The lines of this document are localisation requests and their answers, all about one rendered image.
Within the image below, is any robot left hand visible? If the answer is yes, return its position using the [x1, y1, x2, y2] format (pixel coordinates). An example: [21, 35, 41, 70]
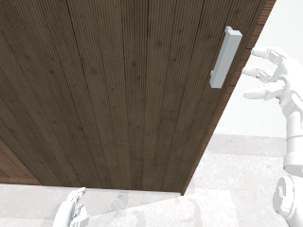
[52, 187, 90, 227]

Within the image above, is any handle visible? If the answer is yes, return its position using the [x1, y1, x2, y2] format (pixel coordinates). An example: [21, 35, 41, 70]
[209, 26, 242, 89]

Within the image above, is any right robot forearm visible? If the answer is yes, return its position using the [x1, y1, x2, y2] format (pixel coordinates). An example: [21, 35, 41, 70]
[278, 84, 303, 178]

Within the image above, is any right robot upper arm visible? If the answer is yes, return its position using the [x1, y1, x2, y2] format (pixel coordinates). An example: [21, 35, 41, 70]
[272, 175, 303, 227]

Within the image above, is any wardrobe door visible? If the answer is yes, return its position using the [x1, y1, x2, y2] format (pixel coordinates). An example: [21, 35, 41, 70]
[0, 0, 266, 193]
[0, 139, 36, 179]

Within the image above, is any robot right hand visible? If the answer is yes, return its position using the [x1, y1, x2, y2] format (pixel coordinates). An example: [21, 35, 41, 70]
[241, 46, 303, 101]

